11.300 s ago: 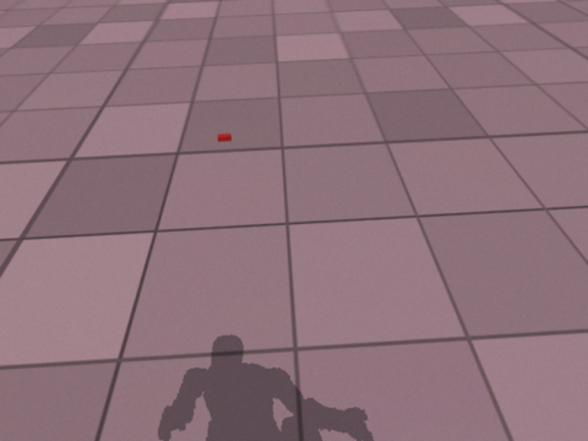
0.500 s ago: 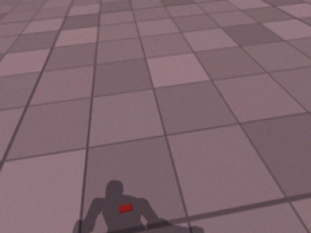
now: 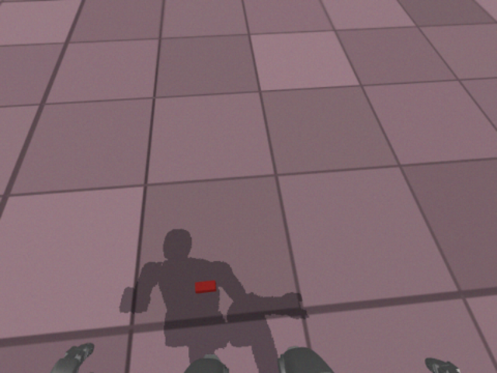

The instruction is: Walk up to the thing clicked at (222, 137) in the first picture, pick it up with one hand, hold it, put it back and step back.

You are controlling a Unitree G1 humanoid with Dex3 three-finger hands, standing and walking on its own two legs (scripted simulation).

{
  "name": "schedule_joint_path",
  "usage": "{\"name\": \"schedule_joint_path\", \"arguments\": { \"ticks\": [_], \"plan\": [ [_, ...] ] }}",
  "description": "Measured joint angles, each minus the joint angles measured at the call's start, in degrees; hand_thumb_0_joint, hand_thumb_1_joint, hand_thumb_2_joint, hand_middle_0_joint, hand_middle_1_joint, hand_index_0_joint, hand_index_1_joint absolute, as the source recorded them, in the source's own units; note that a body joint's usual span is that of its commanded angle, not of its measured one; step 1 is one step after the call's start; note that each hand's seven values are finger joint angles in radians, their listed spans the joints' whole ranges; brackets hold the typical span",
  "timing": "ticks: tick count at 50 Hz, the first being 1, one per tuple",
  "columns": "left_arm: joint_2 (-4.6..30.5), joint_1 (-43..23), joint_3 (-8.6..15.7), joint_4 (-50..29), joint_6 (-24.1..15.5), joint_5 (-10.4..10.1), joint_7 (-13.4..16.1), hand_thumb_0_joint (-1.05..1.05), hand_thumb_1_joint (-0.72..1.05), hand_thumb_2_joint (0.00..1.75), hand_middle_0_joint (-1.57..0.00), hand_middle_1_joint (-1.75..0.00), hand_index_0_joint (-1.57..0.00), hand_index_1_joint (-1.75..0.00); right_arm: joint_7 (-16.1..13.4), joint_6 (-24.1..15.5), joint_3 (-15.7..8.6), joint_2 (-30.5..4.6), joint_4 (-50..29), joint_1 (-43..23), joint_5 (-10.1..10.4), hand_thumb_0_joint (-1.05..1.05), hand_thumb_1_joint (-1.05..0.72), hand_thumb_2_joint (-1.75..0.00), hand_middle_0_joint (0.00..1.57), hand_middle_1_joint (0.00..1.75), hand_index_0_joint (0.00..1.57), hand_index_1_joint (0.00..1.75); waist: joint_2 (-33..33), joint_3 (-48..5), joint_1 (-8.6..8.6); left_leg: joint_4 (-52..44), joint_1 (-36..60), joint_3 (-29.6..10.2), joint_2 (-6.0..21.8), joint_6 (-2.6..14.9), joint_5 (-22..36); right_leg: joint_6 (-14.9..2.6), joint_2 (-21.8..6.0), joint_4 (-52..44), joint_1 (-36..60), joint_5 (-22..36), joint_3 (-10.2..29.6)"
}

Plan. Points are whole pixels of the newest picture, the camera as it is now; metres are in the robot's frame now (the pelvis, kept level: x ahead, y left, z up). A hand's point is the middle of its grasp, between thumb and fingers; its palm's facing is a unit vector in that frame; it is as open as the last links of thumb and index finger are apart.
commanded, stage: walk up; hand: left
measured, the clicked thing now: (205, 286) +0.47 +0.18 -0.73
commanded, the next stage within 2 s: none
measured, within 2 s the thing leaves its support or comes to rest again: neither
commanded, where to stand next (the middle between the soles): +0.12 -0.05 m, yaw +0 degrees
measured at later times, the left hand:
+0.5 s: hand out of the picture +0.05 +0.26 -0.14, palm faces +0.00 -0.92 -0.40, open 7.4 cm
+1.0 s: hand out of the picture +0.11 +0.28 -0.14, palm faces -0.04 -0.93 -0.37, open 7.4 cm
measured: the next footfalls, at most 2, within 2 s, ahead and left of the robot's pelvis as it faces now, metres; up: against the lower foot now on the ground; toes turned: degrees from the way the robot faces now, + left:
right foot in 0.18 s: +0.01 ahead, -0.14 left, +0.00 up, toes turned -3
left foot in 0.48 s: +0.13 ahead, +0.10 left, +0.00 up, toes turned +1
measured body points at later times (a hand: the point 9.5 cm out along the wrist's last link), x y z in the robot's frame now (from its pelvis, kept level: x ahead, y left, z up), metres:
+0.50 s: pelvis +0.02 -0.01 +0.01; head +0.05 -0.02 +0.46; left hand +0.05 +0.31 -0.11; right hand +0.09 -0.33 -0.11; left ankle +0.08 +0.10 -0.72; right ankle -0.03 -0.14 -0.71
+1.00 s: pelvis +0.06 +0.01 +0.02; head +0.08 +0.02 +0.46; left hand +0.11 +0.33 -0.11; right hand +0.13 -0.32 -0.09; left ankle +0.09 +0.10 -0.72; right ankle +0.01 -0.14 -0.67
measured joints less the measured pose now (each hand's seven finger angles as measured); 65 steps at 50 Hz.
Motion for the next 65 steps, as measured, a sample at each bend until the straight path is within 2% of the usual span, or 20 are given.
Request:
{"name": "schedule_joint_path", "arguments": {
  "ticks": [7, 10, 13, 18, 21, 24, 25, 30, 32, 34, 39, 41, 44, 46, 50, 53, 57, 61, 63, 65],
  "plan": [
    [0.36, 7.52, 1.03, 3.54, -0.67, 2.38, -3.51, 0.01, 0.91, 0.9, -0.2, -0.3, -0.2, -0.3, 0.59, -2.46, 0.06, -0.89, -0.14, 2.71, -1.81, 0.0, -0.9, -0.9, 0.2, 0.3, 0.2, 0.3, -0.74, -5.94, 0.47, -0.51, 0.92, 2.24, 2.93, 0.16, -0.92, 0.12, -3.09, -20.61, 9.8, -2.66, -4.16],
    [-0.19, 9.96, 1.66, 5.08, -2.06, 2.79, -3.75, 0.01, 0.91, 0.9, -0.2, -0.3, -0.2, -0.3, 0.84, -1.81, -0.25, -2.56, 0.52, 4.06, -1.68, 0.0, -0.9, -0.9, 0.2, 0.3, 0.2, 0.3, 1.31, -7.0, 0.23, 1.25, 0.6, 1.17, 5.01, -0.87, -1.78, -0.22, -2.55, -31.23, 14.28, 7.28, -6.95],
    [-0.88, 12.49, 1.35, 5.28, -3.26, 3.26, -3.84, 0.01, 0.91, 0.9, -0.2, -0.3, -0.2, -0.3, 0.43, -0.46, -0.55, -3.09, 2.93, 5.76, -0.93, 0.01, -0.9, -0.9, 0.2, 0.3, 0.2, 0.3, 1.79, -8.56, 1.09, 6.52, -0.66, -2.69, 2.22, -0.73, -9.76, -0.32, -2.52, -32.27, 15.09, 8.45, -7.36],
    [-2.19, 14.66, 0.44, 5.33, -4.99, 2.76, -3.75, 0.01, 0.91, 0.9, -0.2, -0.3, -0.2, -0.3, 1.09, -0.64, -0.81, -4.01, 5.04, 7.48, -0.4, 0.01, -0.9, -0.9, 0.2, 0.3, 0.2, 0.3, 3.19, -8.34, 1.72, 8.05, -0.81, -3.03, 0.18, -0.62, -9.8, 0.26, -3.78, -36.65, 18.46, 9.72, -8.1],
    [-1.86, 14.9, 0.05, 4.81, -5.45, 2.4, -3.47, 0.01, 0.9, 0.9, -0.2, -0.3, -0.2, -0.3, 1.61, -0.57, -0.72, -3.52, 5.34, 7.18, -0.43, 0.01, -0.9, -0.9, 0.2, 0.3, 0.2, 0.3, 3.47, -7.53, 1.84, 3.08, 0.65, -1.44, 0.76, -0.51, -7.52, 0.88, -4.61, -37.3, 19.48, 9.53, -8.74],
    [-1.02, 13.73, -0.43, 4.61, -4.68, 1.39, -2.98, 0.01, 0.9, 0.9, -0.2, -0.3, -0.2, -0.3, 1.64, -1.2, -0.51, -2.41, 5.34, 5.67, -0.19, 0.01, -0.9, -0.9, 0.2, 0.3, 0.2, 0.3, 3.16, -6.41, 1.49, -5.65, 3.78, -0.4, 0.7, -0.38, 3.29, 1.73, -5.63, -34.21, 18.62, 7.52, -9.28],
    [-0.73, 12.69, -0.5, 4.74, -4.22, 0.94, -2.71, 0.01, 0.9, 0.9, -0.2, -0.3, -0.2, -0.3, 1.44, -1.44, -0.46, -1.66, 5.44, 4.72, -0.27, 0.01, -0.9, -0.9, 0.2, 0.3, 0.2, 0.3, 2.34, -5.62, 1.57, -5.72, 3.95, 0.04, 0.03, -0.54, 4.04, 1.82, -6.42, -32.2, 17.84, 7.05, -8.92],
    [-0.59, 8.22, -1.12, 5.17, -3.02, -0.04, -2.14, 0.01, 0.91, 0.9, -0.2, -0.3, -0.2, -0.3, 1.17, -1.6, 1.46, 0.99, 5.23, 0.95, 0.28, 0.01, -0.9, -0.9, 0.2, 0.3, 0.2, 0.3, 2.21, -5.56, 1.68, -5.13, 3.08, -0.12, 0.47, -0.48, 2.74, 0.06, -5.4, -31.79, 15.73, 5.09, -7.07],
    [-0.62, 7.08, -1.35, 5.86, -3.67, 0.29, -2.12, 0.01, 0.91, 0.9, -0.2, -0.3, -0.2, -0.3, 1.24, -1.24, 2.11, 1.7, 5.68, -0.81, 0.57, 0.01, -0.9, -0.9, 0.2, 0.3, 0.2, 0.3, 2.37, -6.03, 1.63, -4.94, 2.88, -0.31, 0.97, -0.92, 2.74, 1.26, -5.1, -35.27, 16.49, 10.56, -7.21],
    [-0.99, 6.2, -1.73, 6.81, -4.08, 0.61, -2.19, 0.01, 0.91, 0.9, -0.2, -0.3, -0.2, -0.3, 1.38, -0.85, 2.39, 2.17, 6.42, -2.43, 0.86, 0.01, -0.9, -0.9, 0.2, 0.3, 0.2, 0.3, 2.72, -6.63, 1.29, -6.03, 3.22, -0.61, 1.28, -1.2, 3.39, 2.19, -4.81, -36.51, 16.9, 11.37, -7.45],
    [-1.49, 8.28, -1.52, 6.46, -5.26, 2.02, -3.98, 0.01, 0.91, 0.9, -0.2, -0.3, -0.2, -0.3, 3.61, -1.74, 1.21, 1.38, 5.97, -0.4, -0.32, 0.01, -0.9, -0.9, 0.2, 0.3, 0.2, 0.3, 2.27, -10.2, 1.13, -5.16, 3.96, -0.49, 0.15, 0.67, -5.8, 0.07, -5.32, -37.04, 18.02, 6.29, -6.82],
    [-1.37, 9.58, -1.35, 5.95, -5.93, 2.2, -4.09, 0.01, 0.91, 0.9, -0.2, -0.3, -0.2, -0.3, 3.77, -1.93, 0.57, 0.18, 5.73, 0.78, -0.6, 0.01, -0.9, -0.9, 0.2, 0.3, 0.2, 0.3, 2.2, -10.49, 1.13, -4.16, 4.14, 0.61, 0.27, 0.4, -4.43, 0.71, -5.79, -38.69, 19.21, 11.29, -6.87],
    [-1.06, 10.87, -0.99, 5.65, -6.06, 2.36, -4.34, 0.01, 0.9, 0.9, -0.2, -0.3, -0.2, -0.3, 3.71, -2.46, -0.52, -1.7, 6.1, 2.75, -0.8, 0.01, -0.9, -0.9, 0.2, 0.3, 0.2, 0.3, 2.46, -10.04, 1.09, -4.42, 5.02, 1.76, 0.78, 0.32, -2.21, 2.56, -6.29, -38.3, 20.86, 9.22, -7.58],
    [-0.09, 11.74, -0.74, 5.66, -5.24, 2.16, -4.3, 0.01, 0.9, 0.9, -0.2, -0.3, -0.2, -0.3, 3.54, -3.33, -1.14, -1.82, 6.12, 3.86, -1.11, 0.01, -0.9, -0.9, 0.2, 0.3, 0.2, 0.3, 0.48, -9.56, 1.29, -5.86, 6.49, 3.2, -0.47, 0.71, 0.76, 1.93, -7.84, -34.51, 19.88, 7.26, -6.54],
    [0.75, 11.33, -0.63, 6.03, -3.8, 1.51, -3.53, 0.01, 0.91, 0.9, -0.2, -0.3, -0.2, -0.3, 2.83, -5.01, -1.69, -1.82, 4.3, 7.15, -0.88, 0.01, -0.9, -0.9, 0.2, 0.3, 0.2, 0.3, 0.06, -7.72, -0.32, -7.65, 8.3, 2.87, -0.31, 1.37, -0.16, -0.43, -4.45, -15.64, 10.46, 2.95, -3.62],
    [1.51, 10.85, -0.46, 4.98, -3.9, 1.07, -3.43, 0.01, 0.91, 0.9, -0.2, -0.3, -0.2, -0.3, 1.97, -4.89, -1.15, -1.57, 4.2, 9.62, -0.46, 0.01, -0.9, -0.9, 0.2, 0.3, 0.2, 0.3, -0.47, -6.27, -0.77, -10.78, 10.82, 2.62, -0.06, 1.25, 0.74, -0.47, -4.37, -13.75, 5.47, 4.52, -3.74],
    [1.53, 8.68, -0.34, 4.41, -3.36, 0.37, -2.96, 0.01, 0.91, 0.9, -0.2, -0.3, -0.2, -0.3, 0.65, -3.41, -0.16, -1.36, 4.8, 10.0, -0.33, 0.01, -0.9, -0.9, 0.2, 0.3, 0.2, 0.3, -0.34, -4.02, -1.26, -10.19, 11.7, 2.33, 0.48, 0.61, -0.13, 0.27, -5.87, -21.72, 3.25, 9.63, -5.1],
    [0.46, 5.87, -0.36, 3.84, -2.23, 0.06, -2.3, 0.01, 0.91, 0.9, -0.2, -0.3, -0.2, -0.3, 0.13, -0.72, 0.33, -1.15, 4.23, 8.32, 0.43, 0.01, -0.9, -0.9, 0.2, 0.3, 0.2, 0.3, 0.84, -2.58, -1.78, -4.85, 9.62, 1.77, 0.95, -0.32, -3.13, 0.16, -5.69, -28.92, 4.88, 14.21, -6.92],
    [0.0, 4.98, -0.27, 3.41, -2.06, 0.38, -2.14, 0.01, 0.91, 0.9, -0.2, -0.3, -0.2, -0.3, 0.01, 0.61, 0.47, -1.16, 3.94, 7.1, 1.01, 0.01, -0.9, -0.9, 0.2, 0.3, 0.2, 0.3, 1.39, -2.83, -1.55, -0.69, 7.59, 1.77, 1.13, -1.07, -5.45, 0.15, -5.18, -32.93, 6.6, 19.73, -7.47],
    [-1.19, 3.21, -0.37, 3.03, -1.93, 0.68, -2.08, 0.01, 0.91, 0.9, -0.2, -0.3, -0.2, -0.3, -0.45, 1.68, 0.39, -1.35, 3.99, 4.41, 1.6, 0.01, -0.9, -0.9, 0.2, 0.3, 0.2, 0.3, 3.2, -1.7, -1.91, 5.89, 4.48, -0.5, 1.07, -0.7, -9.41, 0.27, -4.58, -31.13, 5.66, 18.73, -8.43]
  ]
}}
